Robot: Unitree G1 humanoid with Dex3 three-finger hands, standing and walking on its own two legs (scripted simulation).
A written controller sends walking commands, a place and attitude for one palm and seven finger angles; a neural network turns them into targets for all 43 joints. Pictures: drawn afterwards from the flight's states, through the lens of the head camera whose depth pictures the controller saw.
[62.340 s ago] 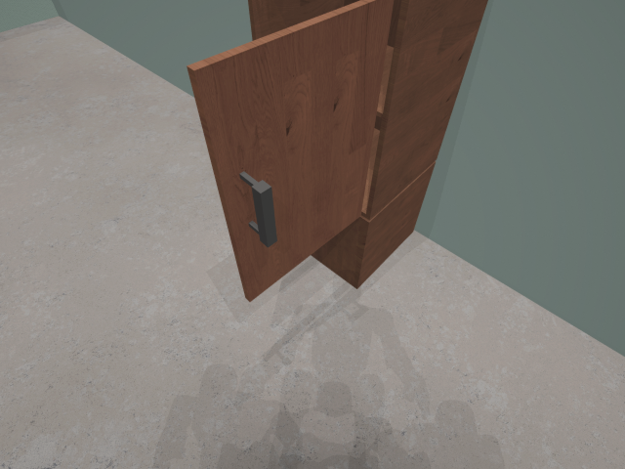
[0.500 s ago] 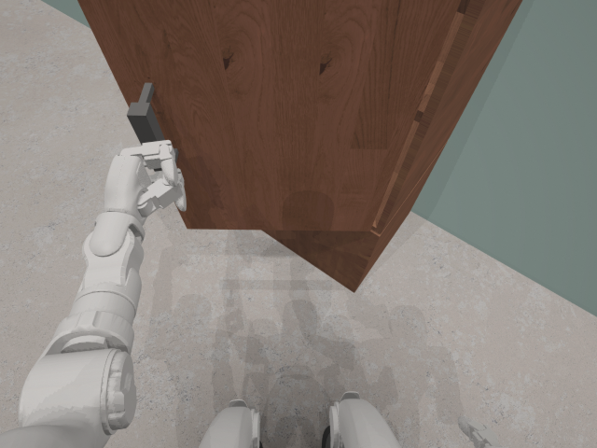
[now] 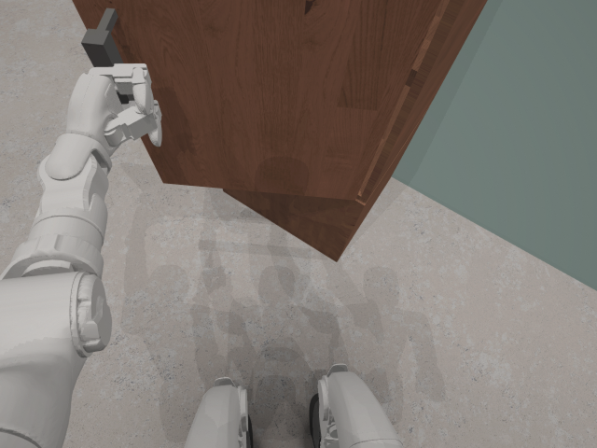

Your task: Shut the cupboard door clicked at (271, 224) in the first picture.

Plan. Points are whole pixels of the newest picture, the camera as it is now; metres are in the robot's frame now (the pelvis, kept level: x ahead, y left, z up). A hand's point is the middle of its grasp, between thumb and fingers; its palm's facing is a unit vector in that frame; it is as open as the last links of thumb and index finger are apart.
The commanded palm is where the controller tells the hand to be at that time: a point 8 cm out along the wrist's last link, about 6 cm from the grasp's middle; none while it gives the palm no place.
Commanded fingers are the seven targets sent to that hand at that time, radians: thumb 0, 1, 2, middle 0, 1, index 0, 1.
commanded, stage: push the door shut along its arc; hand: left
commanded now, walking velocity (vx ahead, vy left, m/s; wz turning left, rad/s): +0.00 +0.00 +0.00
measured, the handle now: (124, 74) +0.60 +0.19 +0.08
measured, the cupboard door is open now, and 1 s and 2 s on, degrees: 29 21 17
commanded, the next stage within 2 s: pull the fist back off the door in 0.94 s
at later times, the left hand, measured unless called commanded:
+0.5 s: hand (186, 77) +0.57 +0.11 +0.09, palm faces -0.32 -0.95 -0.02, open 3.1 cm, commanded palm +0.58 +0.15 +0.08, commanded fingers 0.00 0.90 0.90 -1.30 -1.50 -1.30 -1.50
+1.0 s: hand (200, 58) +0.61 +0.09 +0.10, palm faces -0.40 -0.92 -0.02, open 3.2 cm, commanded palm +0.64 +0.10 +0.08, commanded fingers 0.00 0.90 0.90 -1.30 -1.50 -1.30 -1.50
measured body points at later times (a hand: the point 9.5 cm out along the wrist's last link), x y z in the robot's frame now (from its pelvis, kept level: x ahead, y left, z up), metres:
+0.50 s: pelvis +0.01 +0.01 -0.01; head +0.17 +0.01 +0.41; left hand +0.59 +0.16 +0.10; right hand -0.02 -0.26 -0.11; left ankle +0.03 +0.11 -0.64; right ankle +0.05 -0.12 -0.64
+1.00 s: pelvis +0.01 +0.00 -0.02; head +0.20 +0.02 +0.38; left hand +0.62 +0.14 +0.10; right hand -0.04 -0.26 -0.11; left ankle +0.03 +0.11 -0.64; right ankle +0.05 -0.12 -0.64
